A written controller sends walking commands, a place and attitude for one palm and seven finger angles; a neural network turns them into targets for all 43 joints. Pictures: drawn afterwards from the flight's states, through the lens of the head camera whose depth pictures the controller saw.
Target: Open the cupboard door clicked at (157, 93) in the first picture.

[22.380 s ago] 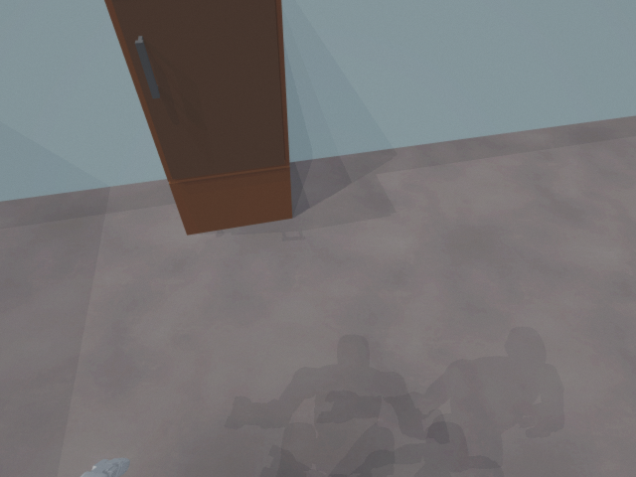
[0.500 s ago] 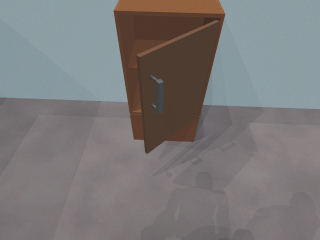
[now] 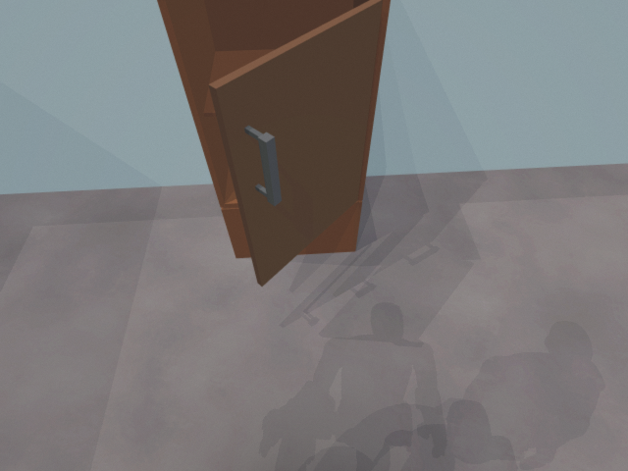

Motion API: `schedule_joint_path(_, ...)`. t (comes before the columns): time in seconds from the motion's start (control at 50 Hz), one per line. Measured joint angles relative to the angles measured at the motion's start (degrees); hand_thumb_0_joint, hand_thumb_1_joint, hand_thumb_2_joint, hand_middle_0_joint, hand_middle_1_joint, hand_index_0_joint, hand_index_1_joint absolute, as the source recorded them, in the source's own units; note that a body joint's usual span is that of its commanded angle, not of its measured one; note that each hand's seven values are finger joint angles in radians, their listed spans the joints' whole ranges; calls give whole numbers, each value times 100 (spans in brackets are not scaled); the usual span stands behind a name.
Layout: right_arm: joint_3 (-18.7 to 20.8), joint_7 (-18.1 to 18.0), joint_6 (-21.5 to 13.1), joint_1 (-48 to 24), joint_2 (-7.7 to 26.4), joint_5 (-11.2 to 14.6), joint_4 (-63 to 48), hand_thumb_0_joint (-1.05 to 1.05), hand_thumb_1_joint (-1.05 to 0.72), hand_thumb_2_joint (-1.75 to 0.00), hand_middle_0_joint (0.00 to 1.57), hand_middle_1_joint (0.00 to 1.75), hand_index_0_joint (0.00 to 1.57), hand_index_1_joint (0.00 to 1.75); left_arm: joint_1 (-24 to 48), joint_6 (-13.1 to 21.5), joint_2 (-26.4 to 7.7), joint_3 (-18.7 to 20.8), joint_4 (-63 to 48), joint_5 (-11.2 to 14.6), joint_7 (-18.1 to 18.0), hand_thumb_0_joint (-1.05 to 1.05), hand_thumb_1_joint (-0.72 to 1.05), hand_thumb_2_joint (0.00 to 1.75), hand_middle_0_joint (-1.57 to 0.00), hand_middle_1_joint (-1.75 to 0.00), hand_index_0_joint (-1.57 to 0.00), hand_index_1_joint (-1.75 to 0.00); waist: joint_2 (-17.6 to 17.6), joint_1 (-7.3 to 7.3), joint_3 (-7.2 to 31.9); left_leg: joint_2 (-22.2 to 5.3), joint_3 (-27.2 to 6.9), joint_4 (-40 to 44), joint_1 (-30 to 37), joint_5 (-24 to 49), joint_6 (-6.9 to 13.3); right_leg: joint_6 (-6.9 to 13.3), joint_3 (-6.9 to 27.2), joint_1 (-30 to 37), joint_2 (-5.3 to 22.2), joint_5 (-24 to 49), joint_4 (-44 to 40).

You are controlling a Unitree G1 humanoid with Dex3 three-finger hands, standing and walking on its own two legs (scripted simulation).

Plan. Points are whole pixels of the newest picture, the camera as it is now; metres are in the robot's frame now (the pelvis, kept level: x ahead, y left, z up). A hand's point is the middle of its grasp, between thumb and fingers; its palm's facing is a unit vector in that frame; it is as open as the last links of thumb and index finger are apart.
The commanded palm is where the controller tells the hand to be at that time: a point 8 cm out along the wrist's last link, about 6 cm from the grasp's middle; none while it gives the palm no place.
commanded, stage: walk to a spot facing it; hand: left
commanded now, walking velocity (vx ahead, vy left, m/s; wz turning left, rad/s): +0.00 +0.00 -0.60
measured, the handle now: (263, 167) +0.61 +0.14 -0.01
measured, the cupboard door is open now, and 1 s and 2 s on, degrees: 45 45 45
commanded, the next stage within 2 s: none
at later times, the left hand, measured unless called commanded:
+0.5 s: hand out of the picture +0.07 +0.17 -0.15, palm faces -0.14 -0.95 -0.27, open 7.4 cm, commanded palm none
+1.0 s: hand (226, 400) +0.23 +0.16 -0.16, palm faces -0.54 -0.81 -0.24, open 7.4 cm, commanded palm none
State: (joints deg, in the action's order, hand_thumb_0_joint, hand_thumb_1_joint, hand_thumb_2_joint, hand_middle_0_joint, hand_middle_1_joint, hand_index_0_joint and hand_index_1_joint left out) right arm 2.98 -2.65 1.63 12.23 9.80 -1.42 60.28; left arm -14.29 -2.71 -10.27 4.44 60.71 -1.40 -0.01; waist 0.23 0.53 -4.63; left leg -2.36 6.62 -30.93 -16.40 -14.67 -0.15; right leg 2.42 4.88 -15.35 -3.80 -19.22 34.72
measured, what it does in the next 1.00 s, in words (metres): steps on the spot, turning right: left foot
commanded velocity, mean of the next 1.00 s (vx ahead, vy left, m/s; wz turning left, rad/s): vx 0.00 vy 0.00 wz -0.60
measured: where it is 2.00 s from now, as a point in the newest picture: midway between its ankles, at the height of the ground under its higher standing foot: outside the picture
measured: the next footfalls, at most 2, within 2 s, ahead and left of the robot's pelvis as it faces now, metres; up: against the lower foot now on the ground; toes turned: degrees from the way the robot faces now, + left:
left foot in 0.70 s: +0.11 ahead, +0.11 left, +0.00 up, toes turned -26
right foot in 1.10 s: -0.02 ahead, -0.12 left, +0.00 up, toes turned -43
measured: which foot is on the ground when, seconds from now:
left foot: down 0.00-0.10, up 0.12-0.68, down 0.70-1.00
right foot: down 0.00-0.68, up 0.70-1.00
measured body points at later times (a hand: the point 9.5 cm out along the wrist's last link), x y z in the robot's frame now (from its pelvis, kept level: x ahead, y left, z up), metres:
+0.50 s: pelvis +0.01 -0.02 +0.01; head +0.06 -0.04 +0.46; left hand +0.08 +0.22 -0.13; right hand +0.11 -0.30 -0.12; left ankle +0.03 +0.15 -0.66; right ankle -0.01 -0.09 -0.73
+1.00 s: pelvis +0.03 +0.02 +0.01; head +0.09 +0.01 +0.46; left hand +0.26 +0.20 -0.14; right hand -0.08 -0.21 -0.12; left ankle +0.08 +0.13 -0.73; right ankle -0.04 -0.12 -0.68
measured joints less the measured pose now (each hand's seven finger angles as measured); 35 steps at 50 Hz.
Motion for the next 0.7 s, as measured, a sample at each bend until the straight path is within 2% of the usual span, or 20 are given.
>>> schedule_joint_path(0.04,32,12,8,-47,71,-14,-92,0,-91,-90,20,30,20,30,62,-12,-60,40,-110,-6,26,0,91,90,-20,-30,-20,-30,-1,55,-51,-49,137,-129,-26,-75,-38,-26,-136,-147,78,-158,273)
schedule_joint_path(0.08,67,23,31,-95,175,-21,-175,0,-91,-90,20,30,20,30,129,-13,-71,62,-191,-15,51,0,91,90,-20,-30,-20,-30,-144,48,-110,-174,162,-325,-60,-181,-104,99,-225,-162,26,-166,363)
schedule_joint_path(0.1,88,28,56,-104,235,-11,-210,0,-91,-90,20,30,20,30,149,7,-59,64,-237,-30,56,0,91,90,-20,-30,-20,-30,-261,29,-107,-259,118,-456,-116,-249,-101,175,-272,-139,-50,-151,332)
schedule_joint_path(0.14,128,37,153,-177,287,8,-250,0,-91,-90,20,30,20,30,166,73,-71,60,-336,-41,21,0,91,90,-20,-30,-20,-30,-285,35,-83,-160,-140,-1289,-424,-1009,-123,239,-267,-137,-85,-120,260)
schedule_joint_path(0.18,145,56,236,-321,309,20,-299,0,-91,-90,20,30,20,30,157,108,-71,76,-410,-17,-51,0,91,90,-20,-30,-20,-30,-213,93,-93,22,-416,-2272,-734,-1249,-133,273,-148,-69,-107,38,16)
schedule_joint_path(0.22,150,76,238,-488,314,32,-406,1,-91,-90,20,30,20,30,123,118,-73,79,-452,1,-87,0,91,90,-20,-30,-20,-30,-125,139,-114,120,-560,-2854,-928,-1168,-173,310,36,-3,-146,240,-272)
schedule_joint_path(0.3,139,73,187,-773,321,55,-655,1,-91,-90,20,30,20,30,14,127,-38,53,-486,20,-111,0,91,90,-20,-30,-20,-30,-62,153,-96,157,-775,-3095,-1052,-939,-263,316,370,116,-248,561,-736)
schedule_joint_path(0.42,103,37,204,-1053,319,77,-849,0,-91,-90,20,30,20,30,-113,112,18,46,-603,11,-110,0,91,90,-20,-30,-20,-30,-72,239,-51,162,-1041,-2949,-1099,-833,-316,287,740,224,-446,760,-1027)
schedule_joint_path(0.56,54,59,179,-1172,227,115,-1015,0,-91,-90,20,30,20,30,-237,84,-60,44,-734,-44,-99,0,91,90,-20,-30,-20,-30,74,345,-64,302,-1106,-2317,-1054,-967,-282,192,1188,241,-600,805,-1047)
schedule_joint_path(0.62,29,79,119,-1119,163,144,-1106,0,-91,-90,20,30,20,30,-248,40,-153,61,-764,-59,-81,0,91,90,-20,-30,-20,-30,175,329,-47,387,-1117,-1644,-849,-936,-224,102,1370,183,-638,758,-965)
schedule_joint_path(0.66,-2,83,44,-1029,131,163,-1155,0,-91,-90,20,30,20,30,-245,12,-228,77,-775,-48,-78,0,91,90,-20,-30,-20,-30,230,278,-10,413,-1128,-773,-507,-589,-197,14,1473,89,-686,661,-792)
schedule_joint_path(0.68,-32,81,-12,-927,158,161,-1204,0,-91,-90,20,30,20,30,-274,-3,-251,82,-801,-25,-72,0,90,90,-20,-30,-20,-30,170,225,67,331,-1184,-202,-268,-430,-128,-31,1470,-14,-781,559,-614)
schedule_joint_path(0.7,-37,71,-74,-822,208,138,-1243,0,-91,-90,20,30,20,30,-250,-12,-266,83,-805,5,-50,0,90,90,-20,-30,-20,-30,62,163,123,228,-1255,98,-192,-27,-5,-75,1283,-230,-839,92,-214)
